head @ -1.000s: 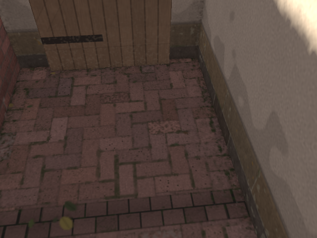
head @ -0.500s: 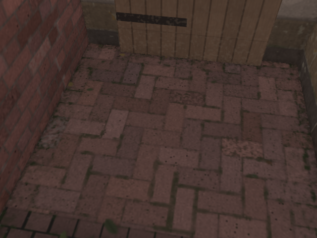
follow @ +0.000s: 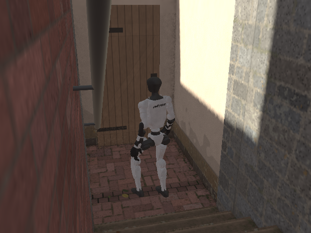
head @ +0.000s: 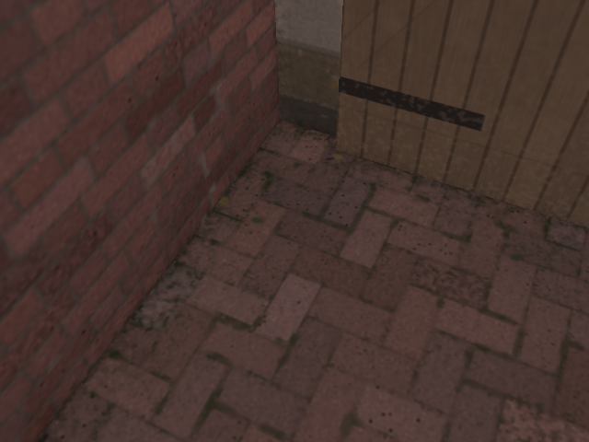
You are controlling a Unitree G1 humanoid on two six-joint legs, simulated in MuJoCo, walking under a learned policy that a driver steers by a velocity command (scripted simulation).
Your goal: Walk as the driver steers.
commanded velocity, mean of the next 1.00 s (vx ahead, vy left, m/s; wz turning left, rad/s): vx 0.08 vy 0.00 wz -0.44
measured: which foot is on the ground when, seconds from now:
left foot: up 0.00-0.14, down 0.16-0.62, up 0.64-1.00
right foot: down 0.00-0.16, up 0.18-0.60, down 0.62-1.00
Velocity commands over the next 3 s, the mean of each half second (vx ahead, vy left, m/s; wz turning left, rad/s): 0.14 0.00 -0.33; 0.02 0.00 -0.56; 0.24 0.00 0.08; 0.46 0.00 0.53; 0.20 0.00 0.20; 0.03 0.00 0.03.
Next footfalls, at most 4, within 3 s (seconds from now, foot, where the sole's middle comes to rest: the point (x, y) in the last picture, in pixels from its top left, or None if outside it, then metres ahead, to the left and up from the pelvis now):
0.16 left None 0.23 0.13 -0.78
0.62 right None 0.15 -0.13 -0.78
1.12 left None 0.26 0.05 -0.78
1.46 right None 0.21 -0.22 -0.78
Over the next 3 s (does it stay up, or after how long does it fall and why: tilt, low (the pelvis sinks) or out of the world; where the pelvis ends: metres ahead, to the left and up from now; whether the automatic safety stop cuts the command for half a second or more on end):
stays up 0.72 -0.13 0.00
